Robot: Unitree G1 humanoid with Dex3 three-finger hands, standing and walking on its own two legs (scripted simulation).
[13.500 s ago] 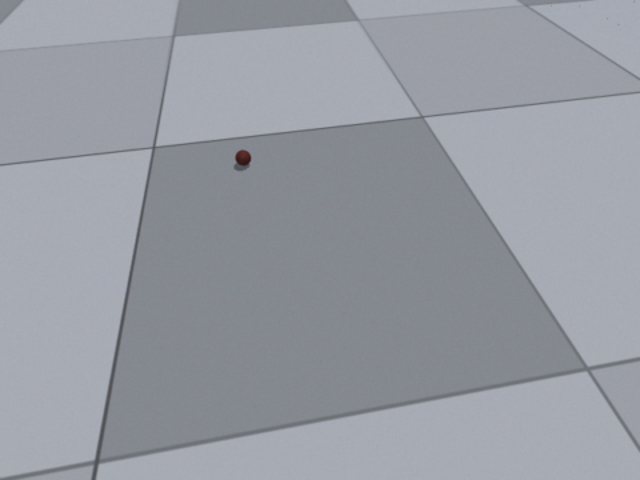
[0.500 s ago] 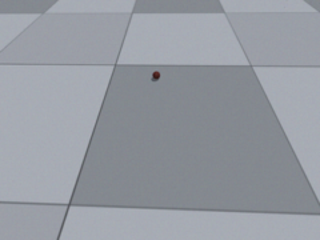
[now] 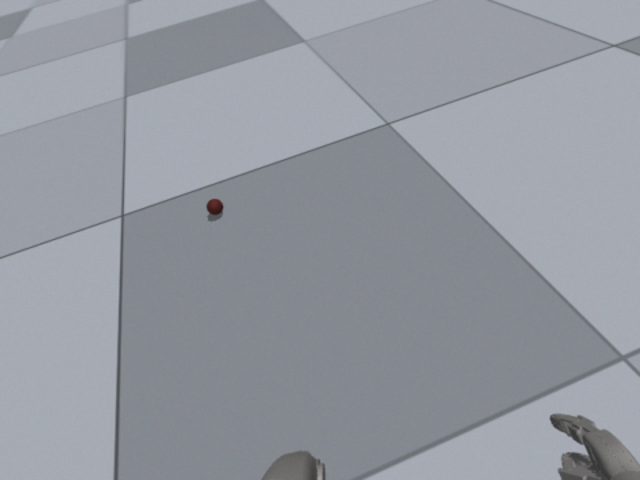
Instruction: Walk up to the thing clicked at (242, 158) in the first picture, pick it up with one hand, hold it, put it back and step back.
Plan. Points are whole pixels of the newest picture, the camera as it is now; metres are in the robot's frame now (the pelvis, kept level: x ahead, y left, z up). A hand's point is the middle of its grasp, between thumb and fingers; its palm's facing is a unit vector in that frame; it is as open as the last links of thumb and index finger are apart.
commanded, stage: walk up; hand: left
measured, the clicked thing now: (215, 206) +1.44 +0.69 -0.72
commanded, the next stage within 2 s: none
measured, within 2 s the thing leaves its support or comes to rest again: neither
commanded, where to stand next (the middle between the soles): +1.13 +0.92 m, yaw -71 degrees
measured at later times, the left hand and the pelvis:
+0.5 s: hand (136, 295) +0.48 +0.43 -0.11, palm faces -0.39 -0.75 -0.54, open 7.4 cm; pelvis +0.27 +0.17 +0.00, yaw -19 degrees
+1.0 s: hand (133, 227) +0.73 +0.55 -0.15, palm faces -0.50 -0.63 -0.60, open 7.4 cm; pelvis +0.53 +0.29 -0.04, yaw -33 degrees
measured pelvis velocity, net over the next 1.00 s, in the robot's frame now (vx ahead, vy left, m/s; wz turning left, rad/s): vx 0.53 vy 0.29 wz -0.57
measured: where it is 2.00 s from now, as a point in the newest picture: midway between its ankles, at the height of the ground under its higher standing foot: (220, 306)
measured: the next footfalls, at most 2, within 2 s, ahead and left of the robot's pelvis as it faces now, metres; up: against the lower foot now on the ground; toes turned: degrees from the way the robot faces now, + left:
left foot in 0.22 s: +0.35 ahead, +0.23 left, +0.00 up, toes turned -8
right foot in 0.66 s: +0.42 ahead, +0.05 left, +0.00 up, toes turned -34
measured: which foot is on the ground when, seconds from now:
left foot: up 0.00-0.20, down 0.22-0.66, up 0.68-0.98, down 1.00-1.00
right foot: down 0.00-0.24, up 0.26-0.64, down 0.66-1.00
